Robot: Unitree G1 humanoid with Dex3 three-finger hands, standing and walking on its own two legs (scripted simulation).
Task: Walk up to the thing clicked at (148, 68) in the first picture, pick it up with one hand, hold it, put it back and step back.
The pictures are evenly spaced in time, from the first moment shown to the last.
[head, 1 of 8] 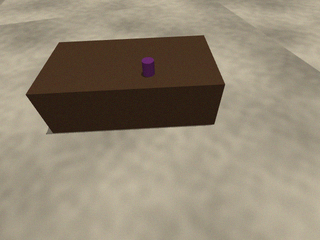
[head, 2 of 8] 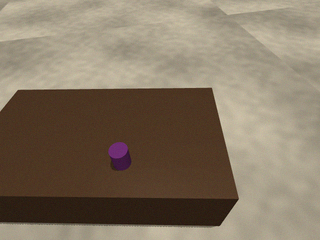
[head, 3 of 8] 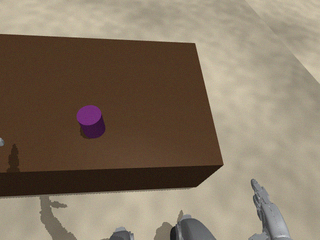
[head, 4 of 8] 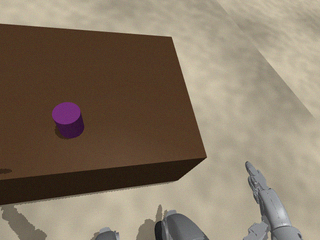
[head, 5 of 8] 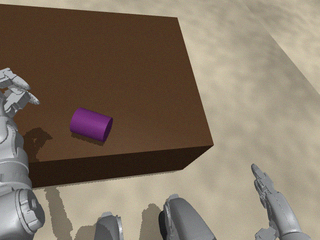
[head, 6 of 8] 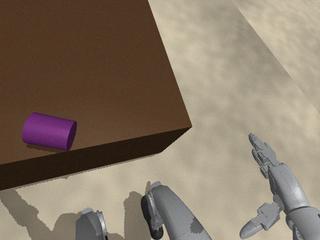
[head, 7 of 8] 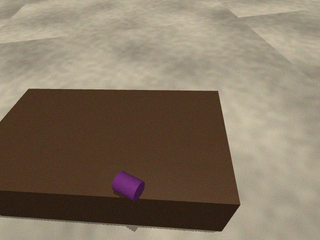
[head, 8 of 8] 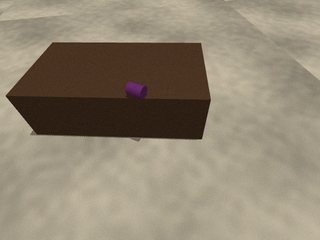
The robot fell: no
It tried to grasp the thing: yes
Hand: left
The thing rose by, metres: 0.01
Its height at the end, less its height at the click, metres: -0.01
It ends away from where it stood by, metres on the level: 0.15
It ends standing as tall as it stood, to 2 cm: no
